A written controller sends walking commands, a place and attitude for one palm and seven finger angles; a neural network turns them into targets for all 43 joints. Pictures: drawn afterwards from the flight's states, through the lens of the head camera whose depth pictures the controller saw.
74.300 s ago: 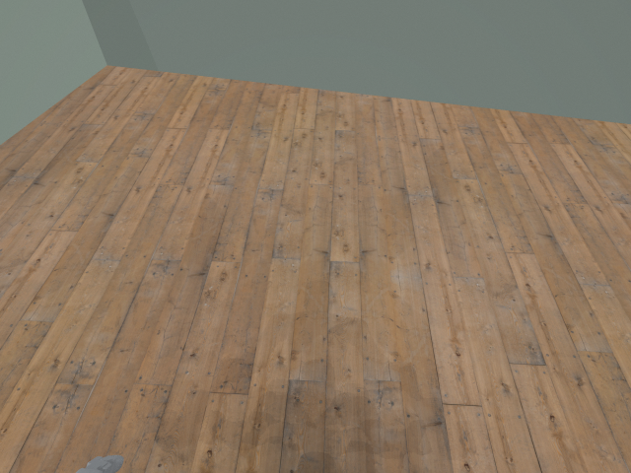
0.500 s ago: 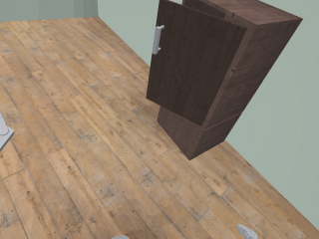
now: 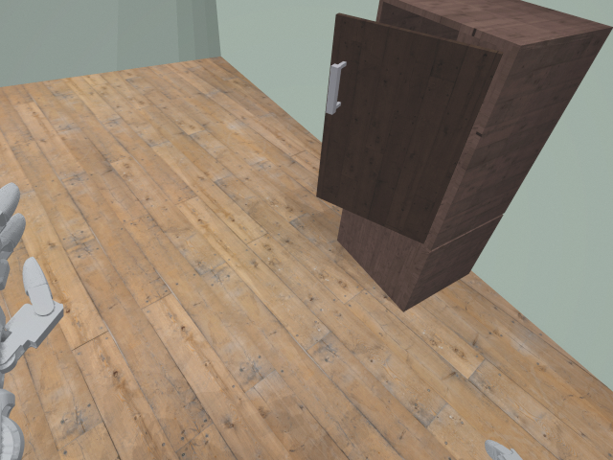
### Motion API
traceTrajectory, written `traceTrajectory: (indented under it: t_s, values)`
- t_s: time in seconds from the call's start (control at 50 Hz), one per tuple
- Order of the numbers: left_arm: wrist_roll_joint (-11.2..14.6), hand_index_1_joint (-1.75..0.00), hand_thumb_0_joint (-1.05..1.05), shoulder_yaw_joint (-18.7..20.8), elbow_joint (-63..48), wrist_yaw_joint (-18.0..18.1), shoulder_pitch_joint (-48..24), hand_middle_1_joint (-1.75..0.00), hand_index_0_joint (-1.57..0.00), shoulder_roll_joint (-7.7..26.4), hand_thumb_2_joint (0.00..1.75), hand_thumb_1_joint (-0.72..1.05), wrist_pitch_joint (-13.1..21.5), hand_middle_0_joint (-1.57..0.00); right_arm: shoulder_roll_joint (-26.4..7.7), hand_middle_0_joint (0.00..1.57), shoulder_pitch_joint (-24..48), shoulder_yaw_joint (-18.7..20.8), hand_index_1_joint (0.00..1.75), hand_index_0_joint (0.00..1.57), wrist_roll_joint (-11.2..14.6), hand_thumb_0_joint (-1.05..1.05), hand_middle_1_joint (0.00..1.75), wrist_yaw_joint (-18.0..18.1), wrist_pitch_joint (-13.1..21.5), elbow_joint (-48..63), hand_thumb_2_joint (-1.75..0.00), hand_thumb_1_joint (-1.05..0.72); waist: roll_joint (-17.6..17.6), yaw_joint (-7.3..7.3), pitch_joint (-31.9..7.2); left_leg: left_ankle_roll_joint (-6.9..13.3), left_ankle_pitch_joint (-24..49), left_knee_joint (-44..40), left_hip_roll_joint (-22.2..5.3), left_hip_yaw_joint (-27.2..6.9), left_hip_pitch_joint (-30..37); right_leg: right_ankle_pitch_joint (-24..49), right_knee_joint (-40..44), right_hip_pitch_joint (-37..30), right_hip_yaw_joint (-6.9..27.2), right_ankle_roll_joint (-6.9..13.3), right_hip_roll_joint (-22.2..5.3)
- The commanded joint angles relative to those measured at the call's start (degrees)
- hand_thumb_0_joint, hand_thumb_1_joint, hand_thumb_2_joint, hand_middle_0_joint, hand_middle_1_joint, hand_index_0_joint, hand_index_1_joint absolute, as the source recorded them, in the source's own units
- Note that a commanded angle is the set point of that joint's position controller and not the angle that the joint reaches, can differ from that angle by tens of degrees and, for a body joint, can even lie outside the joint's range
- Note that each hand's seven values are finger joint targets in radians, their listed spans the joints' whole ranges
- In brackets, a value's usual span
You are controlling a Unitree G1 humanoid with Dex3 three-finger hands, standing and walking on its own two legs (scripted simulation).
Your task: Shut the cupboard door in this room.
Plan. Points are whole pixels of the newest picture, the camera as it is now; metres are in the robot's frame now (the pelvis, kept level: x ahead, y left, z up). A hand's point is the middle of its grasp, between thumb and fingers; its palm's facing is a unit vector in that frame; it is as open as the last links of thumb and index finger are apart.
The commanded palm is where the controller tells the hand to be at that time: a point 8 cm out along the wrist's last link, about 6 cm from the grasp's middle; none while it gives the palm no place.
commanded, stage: stop stepping back and stand still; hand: left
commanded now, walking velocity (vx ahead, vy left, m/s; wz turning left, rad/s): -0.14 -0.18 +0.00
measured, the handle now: (336, 87) +1.03 -0.02 +0.06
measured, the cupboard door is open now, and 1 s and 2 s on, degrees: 26 26 26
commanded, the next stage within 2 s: let the arm hang, fingers relaxed in 0.58 s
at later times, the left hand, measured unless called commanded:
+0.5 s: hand (60, 280) +0.23 +0.27 +0.17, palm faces +0.43 -0.77 -0.46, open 7.4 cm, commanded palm +0.18 +0.30 +0.19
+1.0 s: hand out of the picture +0.07 +0.20 -0.15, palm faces +0.01 -0.98 -0.18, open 7.0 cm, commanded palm none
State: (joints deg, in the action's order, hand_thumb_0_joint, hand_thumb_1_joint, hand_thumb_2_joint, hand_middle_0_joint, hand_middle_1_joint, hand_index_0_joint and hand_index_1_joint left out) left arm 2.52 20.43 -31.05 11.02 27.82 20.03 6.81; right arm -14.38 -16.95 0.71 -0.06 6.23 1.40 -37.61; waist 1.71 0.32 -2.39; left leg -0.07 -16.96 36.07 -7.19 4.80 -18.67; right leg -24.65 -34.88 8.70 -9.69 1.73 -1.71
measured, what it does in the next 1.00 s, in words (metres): stands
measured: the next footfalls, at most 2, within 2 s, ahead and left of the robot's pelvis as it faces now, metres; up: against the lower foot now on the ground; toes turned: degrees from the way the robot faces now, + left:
none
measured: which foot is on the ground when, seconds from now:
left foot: down 0.00-1.00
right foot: down 0.00-1.00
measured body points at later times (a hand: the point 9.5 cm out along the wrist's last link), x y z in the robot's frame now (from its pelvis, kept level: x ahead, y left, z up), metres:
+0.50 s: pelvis +0.03 +0.01 +0.01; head +0.04 +0.01 +0.46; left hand +0.21 +0.31 +0.20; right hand +0.18 -0.24 -0.08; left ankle +0.03 +0.13 -0.72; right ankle +0.00 -0.09 -0.72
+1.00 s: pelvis +0.00 +0.03 +0.01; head +0.01 +0.04 +0.46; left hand +0.07 +0.25 -0.14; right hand +0.06 -0.22 -0.12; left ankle +0.03 +0.13 -0.72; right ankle +0.00 -0.09 -0.72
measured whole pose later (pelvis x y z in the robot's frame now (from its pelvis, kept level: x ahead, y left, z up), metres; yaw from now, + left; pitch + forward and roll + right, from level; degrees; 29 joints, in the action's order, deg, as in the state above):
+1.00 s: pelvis +0.00 +0.03 +0.01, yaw -1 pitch -1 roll +0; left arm 0.0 0.5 50.7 1.7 15.3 9.8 -2.8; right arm -12.7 -12.8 -1.5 -1.6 0.0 -2.0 -52.7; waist 1.4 -1.0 2.8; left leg 1.1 -13.5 29.3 -0.6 3.7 -14.6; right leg -16.0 -29.5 12.2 -4.7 0.0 -1.9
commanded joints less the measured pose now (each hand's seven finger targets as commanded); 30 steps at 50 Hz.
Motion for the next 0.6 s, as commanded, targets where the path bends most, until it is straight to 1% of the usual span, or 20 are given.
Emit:
traceTrajectory:
  t_s: [0.0,0.02,0.04,0.08,0.1,0.14,0.16,0.18,0.2,0.22,0.24,0.26,0.3,0.34,0.36,0.38,0.42,0.46,0.5,0.58]
  values:
    - [0.46,-0.3,0.0,12.05,-18.11,0.5,-4.87,-0.3,-0.2,17.92,0.9,0.9,6.69,-0.2,-4.42,0.2,8.65,2.12,0.3,0.2,-0.25,0.0,0.3,-0.16,4.49,10.78,-0.9,-0.9,-21.35,-1.39,-1.81,6.86,21.94,-17.47,-12.41,-21.63,16.68,-6.02,-13.15,18.81,5.69,-1.43,2.63]
    - [0.58,-0.3,0.0,13.74,-18.12,-0.25,-4.88,-0.3,-0.2,19.39,0.9,0.9,6.76,-0.2,-4.01,0.2,9.06,2.09,0.3,0.2,-1.03,0.0,0.3,-0.65,5.05,9.89,-0.9,-0.9,-21.24,-1.69,-0.69,7.22,20.84,-19.06,-13.49,-22.32,11.68,-6.17,-14.71,16.99,7.65,-1.93,1.79]
    - [0.3,-0.3,0.0,14.79,-17.89,-0.58,-4.13,-0.3,-0.2,19.59,0.9,0.9,6.98,-0.2,-4.09,0.2,9.01,2.35,0.3,0.2,-0.98,0.0,0.3,-1.4,5.32,9.6,-0.9,-0.9,-20.86,-1.33,-0.71,6.99,19.93,-18.18,-12.71,-18.23,8.71,-3.47,-12.29,14.04,8.5,-2.1,0.88]
    - [0.56,-0.3,0.0,15.36,-16.41,-1.02,1.49,-0.3,-0.2,17.84,0.9,0.9,6.88,-0.2,-4.01,0.2,7.8,2.68,0.3,0.2,0.02,0.0,0.3,-2.9,6.05,9.81,-0.9,-0.9,-18.32,-0.6,-2.86,4.37,20.66,-13.93,-9.36,-8.13,7.65,2.27,-2.74,8.77,5.62,-2.51,1.89]
    - [0.76,-0.3,0.0,14.77,-14.53,-1.23,4.48,-0.3,-0.2,16.69,0.9,0.9,6.63,-0.2,-4.21,0.2,7.7,2.56,0.3,0.2,0.35,0.0,0.3,-3.3,5.94,10.42,-0.9,-0.9,-17.16,-0.64,-3.16,3.66,19.23,-12.08,-9.34,-5.84,4.13,6.29,1.56,4.58,4.85,-2.83,2.17]
    - [0.93,-0.3,0.0,14.76,-10.88,-1.59,7.04,-0.3,-0.2,15.86,0.9,0.9,6.21,-0.2,-4.4,0.2,7.1,2.61,0.3,0.2,0.98,0.0,0.3,-3.91,5.51,11.16,-0.9,-0.9,-11.05,-0.77,-3.47,1.93,10.15,-8.96,-6.91,-2.61,-3.54,14.04,6.74,-3.16,6.05,-2.58,1.66]
    - [0.94,-0.3,0.0,15.16,-8.66,-1.43,6.99,-0.3,-0.2,16.22,0.9,0.9,6.09,-0.2,-4.05,0.2,6.97,2.53,0.3,0.2,1.1,0.0,0.3,-4.02,5.22,11.22,-0.9,-0.9,-6.54,-0.99,-3.4,0.98,3.4,-6.36,-4.44,-0.99,-6.55,16.88,7.65,-4.32,8.95,-1.63,-0.64]
    - [1.12,-0.3,0.0,14.34,-6.89,-1.38,9.14,-0.3,-0.2,14.95,0.9,0.9,5.4,-0.2,-3.59,0.2,6.42,2.89,0.3,0.2,1.77,0.0,0.3,-4.15,5.12,11.24,-0.9,-0.9,1.54,-1.04,-4.28,-0.47,-0.31,-0.34,0.1,0.8,-4.65,21.44,10.52,-1.41,15.52,0.49,-4.08]
    - [1.36,-0.3,0.0,13.44,-6.54,-1.11,10.23,-0.3,-0.2,15.09,0.9,0.9,4.9,-0.2,-2.98,0.2,6.17,2.79,0.3,0.2,1.74,0.0,0.3,-4.03,4.57,11.24,-0.9,-0.9,8.13,-1.65,-4.62,-1.28,-1.26,5.36,2.91,0.28,-5.24,26.22,12.93,-0.06,22.58,3.21,-9.26]
    - [1.43,-0.3,0.0,13.01,-6.96,-0.61,9.4,-0.3,-0.2,15.05,0.9,0.9,4.91,-0.2,-2.73,0.2,6.78,2.41,0.3,0.2,1.78,0.0,0.3,-3.82,4.15,10.89,-0.9,-0.9,8.62,-1.72,-4.59,-1.49,-5.26,8.37,3.87,-1.27,-7.05,31.08,13.41,-1.41,24.53,5.49,-12.03]
    - [1.2,-0.3,0.0,13.54,-7.87,-0.07,8.07,-0.3,-0.2,15.87,0.9,0.9,5.34,-0.2,-2.33,0.2,7.43,1.78,0.3,0.2,1.57,0.0,0.3,-3.52,3.92,10.5,-0.9,-0.9,7.06,-1.65,-4.54,-1.26,-7.43,7.66,3.6,-2.69,-8.05,33.88,12.32,-3.09,23.43,6.45,-12.86]
    - [0.81,-0.3,0.0,14.08,-7.87,0.37,7.44,-0.3,-0.2,16.44,0.9,0.9,5.68,-0.2,-2.03,0.2,7.81,1.31,0.3,0.2,1.35,0.0,0.3,-3.09,3.8,10.0,-0.9,-0.9,6.31,-1.73,-4.85,-0.93,-6.51,4.6,3.56,-3.06,-7.57,36.97,10.47,-4.71,21.15,6.0,-12.17]
    - [0.44,-0.3,0.0,13.12,-8.2,0.63,4.93,-0.3,-0.2,15.94,0.9,0.9,5.83,-0.2,-2.22,0.2,8.4,0.99,0.3,0.2,1.13,0.0,0.3,-2.19,3.63,9.34,-0.9,-0.9,3.52,-2.13,-5.26,-0.37,3.23,-4.27,3.88,-2.93,-1.49,39.24,6.78,-4.12,16.25,3.31,-9.32]
    - [0.51,-0.3,0.0,12.27,-8.79,0.2,2.69,-0.3,-0.2,15.94,0.9,0.9,6.12,-0.2,-3.71,0.2,9.11,1.73,0.3,0.2,1.31,0.0,0.3,-1.44,3.62,9.8,-0.9,-0.9,0.47,-1.3,-5.53,1.11,18.69,-8.98,0.57,-5.26,6.6,31.54,5.83,0.01,12.29,-0.79,-4.39]
    - [0.15,-0.3,0.0,12.0,-8.86,0.04,2.15,-0.3,-0.2,15.79,0.9,0.9,6.12,-0.2,-3.88,0.2,9.82,1.7,0.3,0.2,1.22,0.0,0.3,-1.21,3.69,10.01,-0.9,-0.9,-4.04,-1.03,-4.34,1.87,22.92,-9.56,-1.29,-6.56,7.8,29.31,6.09,1.79,11.51,-1.73,-2.33]
    - [-0.24,-0.3,0.0,12.13,-10.73,-0.07,0.04,-0.3,-0.2,16.67,0.9,0.9,6.4,-0.2,-3.7,0.2,10.42,1.31,0.3,0.2,1.03,0.0,0.3,-1.05,3.93,9.77,-0.9,-0.9,-9.99,-0.99,-3.35,2.22,23.54,-10.89,-2.16,-8.07,6.07,26.97,5.94,1.5,10.09,-2.12,-1.75]
    - [-0.5,-0.3,0.0,10.79,-10.03,-0.16,-0.4,-0.3,-0.2,15.3,0.9,0.9,6.86,-0.2,-3.31,0.2,9.93,1.07,0.3,0.2,1.24,0.0,0.3,-1.17,4.26,9.71,-0.9,-0.9,-9.31,-0.73,-2.66,2.18,21.84,-11.0,-2.0,-7.35,3.91,25.96,7.72,-0.96,9.91,-2.15,-1.12]
    - [-0.4,-0.3,0.0,9.73,-9.35,-0.21,0.07,-0.3,-0.2,13.92,0.9,0.9,6.72,-0.2,-3.69,0.2,9.21,1.4,0.3,0.2,1.44,0.0,0.3,-1.44,4.32,9.94,-0.9,-0.9,-7.06,-0.81,-3.31,1.49,18.31,-10.1,-0.45,-5.68,3.0,26.8,9.02,-2.62,10.85,-1.65,-1.76]
    - [-0.24,-0.3,0.0,9.72,-8.95,-0.18,1.83,-0.3,-0.2,13.48,0.9,0.9,6.72,-0.2,-3.57,0.2,8.97,1.44,0.3,0.2,1.5,0.0,0.3,-1.64,4.25,10.26,-0.9,-0.9,-7.27,-0.92,-4.01,1.03,15.9,-9.76,0.39,-5.2,2.22,26.79,9.52,-3.33,11.76,-1.01,-2.82]
    - [0.19,-0.3,0.0,11.73,-7.99,-0.12,5.19,-0.3,-0.2,14.82,0.9,0.9,6.46,-0.2,-3.8,0.2,8.9,1.59,0.3,0.2,1.54,0.0,0.3,-1.71,3.76,11.05,-0.9,-0.9,-6.38,-0.79,-4.53,0.82,15.44,-10.04,0.6,-5.32,1.63,27.05,9.74,-3.34,11.66,-0.87,-2.97]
